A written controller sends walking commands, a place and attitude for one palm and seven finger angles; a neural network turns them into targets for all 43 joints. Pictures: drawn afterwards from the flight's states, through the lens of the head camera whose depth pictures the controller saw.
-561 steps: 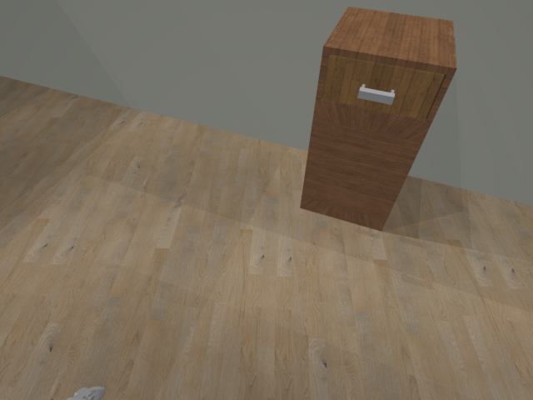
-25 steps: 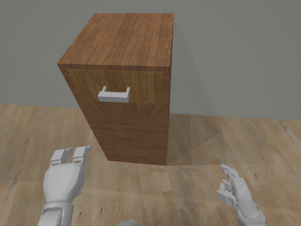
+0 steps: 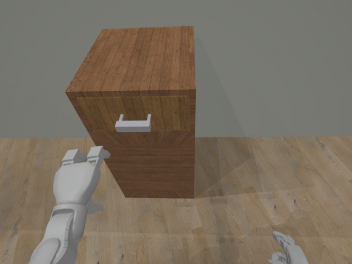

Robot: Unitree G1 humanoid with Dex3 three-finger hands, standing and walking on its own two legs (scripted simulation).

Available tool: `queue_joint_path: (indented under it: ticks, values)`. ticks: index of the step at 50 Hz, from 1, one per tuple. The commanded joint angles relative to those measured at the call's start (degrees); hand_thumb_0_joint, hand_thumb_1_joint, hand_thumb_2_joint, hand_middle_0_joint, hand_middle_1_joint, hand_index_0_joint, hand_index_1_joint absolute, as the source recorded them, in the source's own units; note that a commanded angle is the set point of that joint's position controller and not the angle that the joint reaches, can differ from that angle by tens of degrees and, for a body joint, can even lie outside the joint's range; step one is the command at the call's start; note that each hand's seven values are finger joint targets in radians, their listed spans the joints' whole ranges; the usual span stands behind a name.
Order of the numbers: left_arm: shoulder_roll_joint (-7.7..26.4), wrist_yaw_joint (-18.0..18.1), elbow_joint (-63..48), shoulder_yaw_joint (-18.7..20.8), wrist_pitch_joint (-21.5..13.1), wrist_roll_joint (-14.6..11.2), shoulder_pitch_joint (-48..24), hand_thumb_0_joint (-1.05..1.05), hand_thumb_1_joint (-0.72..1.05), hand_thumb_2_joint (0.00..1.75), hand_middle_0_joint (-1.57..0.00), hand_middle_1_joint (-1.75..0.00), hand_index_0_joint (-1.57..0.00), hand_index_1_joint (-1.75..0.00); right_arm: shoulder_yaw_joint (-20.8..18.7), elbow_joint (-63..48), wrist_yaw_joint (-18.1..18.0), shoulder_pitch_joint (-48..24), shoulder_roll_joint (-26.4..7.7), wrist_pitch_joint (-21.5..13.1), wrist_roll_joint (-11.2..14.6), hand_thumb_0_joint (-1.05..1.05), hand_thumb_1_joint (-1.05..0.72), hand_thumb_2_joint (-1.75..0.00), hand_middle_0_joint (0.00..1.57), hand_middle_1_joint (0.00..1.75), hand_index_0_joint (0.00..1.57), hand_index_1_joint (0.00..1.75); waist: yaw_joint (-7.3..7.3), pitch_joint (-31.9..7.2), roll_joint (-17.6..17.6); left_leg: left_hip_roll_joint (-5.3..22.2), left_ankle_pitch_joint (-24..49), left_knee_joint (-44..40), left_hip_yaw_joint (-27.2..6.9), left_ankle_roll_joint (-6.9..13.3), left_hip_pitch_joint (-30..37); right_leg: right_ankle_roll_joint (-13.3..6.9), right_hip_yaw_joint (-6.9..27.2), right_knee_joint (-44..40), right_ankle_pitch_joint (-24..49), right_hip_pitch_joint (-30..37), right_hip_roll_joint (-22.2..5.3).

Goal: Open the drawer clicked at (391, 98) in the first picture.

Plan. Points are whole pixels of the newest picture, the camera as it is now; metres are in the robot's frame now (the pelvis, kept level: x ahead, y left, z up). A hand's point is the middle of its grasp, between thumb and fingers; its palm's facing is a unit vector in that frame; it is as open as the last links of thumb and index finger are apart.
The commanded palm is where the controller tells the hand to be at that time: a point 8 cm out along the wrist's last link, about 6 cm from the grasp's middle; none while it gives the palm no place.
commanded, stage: raise the hand with hooked fingers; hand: left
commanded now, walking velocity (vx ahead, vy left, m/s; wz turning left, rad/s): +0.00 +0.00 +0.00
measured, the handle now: (134, 121) +0.55 +0.21 -0.04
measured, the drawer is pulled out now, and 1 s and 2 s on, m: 0.00 0.00 0.00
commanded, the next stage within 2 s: move the hooked fingers above the handle in 0.82 s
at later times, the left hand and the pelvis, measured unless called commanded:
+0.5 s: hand (81, 152) +0.32 +0.25 +0.10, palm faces +0.05 -0.07 -1.00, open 13.8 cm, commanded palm +0.29 +0.25 +0.15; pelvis +0.01 +0.00 +0.02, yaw +1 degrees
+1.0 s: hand (91, 154) +0.32 +0.23 +0.09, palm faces +0.04 -0.08 -1.00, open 13.8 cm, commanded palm +0.30 +0.24 +0.14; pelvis +0.02 -0.01 +0.02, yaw +1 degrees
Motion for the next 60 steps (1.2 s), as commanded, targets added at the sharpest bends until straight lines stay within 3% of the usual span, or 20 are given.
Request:
queue_joint_path:
  ticks: [1, 6, 15, 18, 20, 25, 29, 34, 38, 40, 46, 48, 49, 54, 55, 56, 58, 60]
  values:
    - [9.2, -0.9, -12.3, 4.1, 1.6, -0.2, -13.1, 0.0, -0.38, 0.35, -0.29, -1.12, -0.29, -1.12, -0.9, -10.3, -0.2, -9.0, -4.8, -2.4, 1.0, 0.0, -0.9, -0.9, 0.2, 0.3, 0.2, 0.3, 0.83, -10.4, -1.6, -1.1, 14.9, -8.0, -3.7, 0.4, 9.5, -2.0, 0.3, -7.2, 12.4, 5.0, 2.6]
    - [11.3, -4.2, -11.4, 5.1, 2.3, 0.1, -17.4, 0.0, -0.5, 0.3, -0.3, -1.2, -0.3, -1.2, -0.1, -10.2, -0.3, -9.0, -4.6, -1.5, 1.2, 0.0, -0.9, -0.9, 0.2, 0.3, 0.2, 0.3, 1.2, -10.2, -1.7, -0.9, 17.1, -10.1, -3.8, 0.2, 11.9, -2.0, 0.0, -9.1, 13.6, 7.6, 2.8]
    - [14.0, -9.3, -10.9, 5.3, 0.9, -1.3, -27.1, 0.0, -0.5, 0.3, -0.3, -1.2, -0.3, -1.2, 0.8, -9.5, -0.8, -9.1, -4.5, -0.8, 1.6, 0.0, -0.9, -0.9, 0.2, 0.3, 0.2, 0.3, 0.59, -10.9, 0.1, -1.3, 20.1, -12.0, -3.7, 0.2, 15.4, -1.9, 0.0, -12.1, 16.9, 11.3, 2.8]
    - [15.4, -10.9, -9.5, 6.2, 0.2, -2.3, -28.4, 0.0, -0.5, 0.3, -0.3, -1.2, -0.3, -1.2, 0.8, -9.1, -1.1, -8.6, -4.7, -0.8, 1.7, 0.0, -0.9, -0.9, 0.2, 0.3, 0.2, 0.3, 0.54, -11.6, -2.2, -1.6, 21.3, -12.2, -3.4, 0.5, 15.7, -1.6, 0.2, -12.9, 19.1, 12.8, 2.8]
    - [16.3, -11.8, -9.4, 6.6, -0.4, -3.0, -30.1, 0.0, -0.5, 0.3, -0.3, -1.2, -0.3, -1.2, 1.0, -9.0, -1.1, -8.7, -4.8, -0.8, 1.8, 0.0, -0.9, -0.9, 0.2, 0.3, 0.2, 0.3, 0.49, -11.5, -1.5, -1.7, 21.5, -12.5, -3.5, 0.5, 15.6, -1.7, 0.3, -13.3, 19.6, 13.6, 2.7]
    - [15.2, -13.8, -7.5, 6.7, -1.5, -4.4, -25.3, 0.0, -0.5, 0.3, -0.3, -1.2, -0.3, -1.2, 0.5, -9.2, -0.5, -7.9, -5.3, -0.5, 2.1, 0.0, -0.9, -0.9, 0.2, 0.3, 0.2, 0.3, 1.09, -10.8, -2.9, -1.8, 23.5, -12.8, -3.1, 0.5, 14.5, -1.6, 0.2, -13.6, 22.0, 14.9, 2.6]
    - [16.5, -13.1, -10.1, 8.4, -3.0, -4.2, -24.9, 0.0, -0.5, 0.3, -0.3, -1.2, -0.3, -1.2, 0.1, -9.6, -0.2, -8.0, -5.6, -0.4, 1.8, 0.0, -0.9, -0.9, 0.2, 0.3, 0.2, 0.3, 1.47, -11.8, -2.5, -1.9, 23.5, -12.5, -2.9, 0.6, 14.4, -1.5, 0.5, -13.5, 22.4, 15.1, 2.6]
    - [18.5, -9.6, -11.8, 10.7, -4.2, -3.6, -26.5, 0.0, -0.5, 0.3, -0.3, -1.2, -0.3, -1.2, -0.4, -9.1, -0.2, -7.6, -5.7, -0.7, 2.0, 0.0, -0.9, -0.9, 0.2, 0.3, 0.2, 0.3, 1.54, -13.4, -0.7, -2.0, 23.4, -12.2, -3.0, 0.6, 14.4, -1.7, 0.9, -13.0, 21.9, 14.6, 2.6]
    - [17.2, -7.8, -10.6, 9.7, -3.1, -3.6, -26.2, 0.0, -0.5, 0.3, -0.3, -1.2, -0.3, -1.2, -0.8, -8.3, -0.3, -7.3, -5.5, -0.8, 2.4, 0.0, -0.9, -0.9, 0.2, 0.3, 0.2, 0.3, 1.29, -14.3, -1.5, -2.1, 24.0, -11.7, -2.5, 0.7, 14.5, -1.5, 0.9, -12.5, 23.5, 14.5, 2.4]
    - [15.9, -8.0, -9.0, 8.3, -1.9, -3.7, -26.1, 0.0, -0.5, 0.3, -0.3, -1.2, -0.3, -1.2, -0.6, -8.3, -0.2, -7.6, -5.6, -0.6, 2.6, 0.0, -0.9, -0.9, 0.2, 0.3, 0.2, 0.3, 0.85, -12.8, -2.4, -2.1, 22.3, -12.0, -2.4, 0.8, 13.9, -1.3, 0.7, -12.9, 21.9, 13.8, 2.4]
    - [16.3, -10.2, -9.0, 7.5, -0.8, -4.2, -25.6, 0.0, -0.5, 0.3, -0.3, -1.2, -0.3, -1.2, -0.3, -8.6, -0.6, -8.4, -5.6, -0.4, 2.6, 0.0, -0.9, -0.9, 0.2, 0.3, 0.2, 0.3, 0.83, -12.3, -3.9, -2.4, 20.8, -12.3, -2.1, 1.1, 13.4, -1.0, 1.0, -13.3, 22.0, 14.9, 2.3]
    - [15.0, -10.8, -6.2, 5.9, -0.9, -4.0, -28.2, 0.0, -0.5, 0.3, -0.3, -1.2, -0.3, -1.2, -0.1, -8.1, -1.0, -8.0, -5.6, -0.3, 2.7, 0.0, -0.9, -0.9, 0.2, 0.3, 0.2, 0.3, 0.02, -10.4, -4.9, -2.4, 19.2, -12.0, -1.9, 1.3, 12.7, -0.9, 0.9, -13.6, 20.8, 12.9, 2.3]
    - [16.0, -11.0, -4.6, 6.7, -1.0, -3.9, -29.9, 0.0, -0.5, 0.3, -0.3, -1.2, -0.3, -1.2, 0.0, -7.9, -1.1, -7.6, -5.7, -0.4, 2.8, 0.0, -0.9, -0.9, 0.2, 0.3, 0.2, 0.3, -0.31, -9.4, -5.3, -2.4, 17.8, -12.1, -1.7, 1.3, 12.2, -0.9, 1.1, -14.1, 19.2, 12.3, 2.3]
    - [17.7, -10.1, -2.4, 7.9, -3.4, -2.8, -34.3, 0.0, -0.5, 0.3, -0.3, -1.2, -0.3, -1.2, -0.3, -7.4, -1.5, -6.3, -5.5, -0.5, 2.6, 0.0, -0.9, -0.9, 0.2, 0.3, 0.2, 0.3, -0.11, -12.9, -2.9, -2.8, 18.5, -10.9, -2.0, 1.2, 12.0, -1.1, 1.3, -12.8, 19.9, 12.7, 2.4]
    - [15.6, -10.0, -2.4, 5.9, -3.8, -2.9, -36.1, 0.0, -0.5, 0.3, -0.3, -1.2, -0.3, -1.2, -0.3, -7.4, -1.5, -6.0, -5.3, -0.7, 2.6, 0.0, -0.9, -0.9, 0.2, 0.3, 0.2, 0.3, -0.57, -12.9, -3.2, -2.7, 18.6, -10.5, -1.8, 1.4, 12.4, -1.0, 1.4, -12.6, 20.4, 11.8, 2.2]
    - [16.9, -9.7, -1.1, 7.4, -4.1, -3.0, -35.6, 0.0, -0.5, 0.3, -0.3, -1.2, -0.3, -1.2, -0.6, -7.1, -1.6, -5.8, -5.3, -0.8, 2.6, 0.0, -0.9, -0.9, 0.2, 0.3, 0.2, 0.3, -0.42, -12.7, -2.8, -2.7, 18.7, -10.2, -1.8, 1.4, 12.2, -1.1, 1.4, -12.5, 20.5, 11.4, 2.3]
    - [15.5, -9.4, 1.5, 5.8, -4.1, -2.5, -38.1, 0.0, -0.5, 0.3, -0.3, -1.2, -0.3, -1.2, -0.6, -6.8, -1.6, -5.1, -5.4, -0.6, 2.7, 0.0, -0.9, -0.9, 0.2, 0.3, 0.2, 0.3, -0.99, -12.3, -3.2, -2.8, 18.8, -9.7, -1.8, 1.3, 11.3, -1.1, 1.1, -11.9, 20.8, 10.3, 2.4]
    - [15.4, -8.9, 1.7, 5.2, -4.3, -2.1, -40.6, 0.0, -0.5, 0.3, -0.3, -1.2, -0.3, -1.2, -0.9, -6.9, -1.5, -4.4, -5.5, -0.8, 2.7, 0.0, -0.9, -0.9, 0.2, 0.3, 0.2, 0.3, -1.03, -14.5, -2.1, -2.7, 18.9, -9.3, -1.8, 1.3, 11.8, -1.2, 1.2, -11.4, 20.1, 10.1, 2.4]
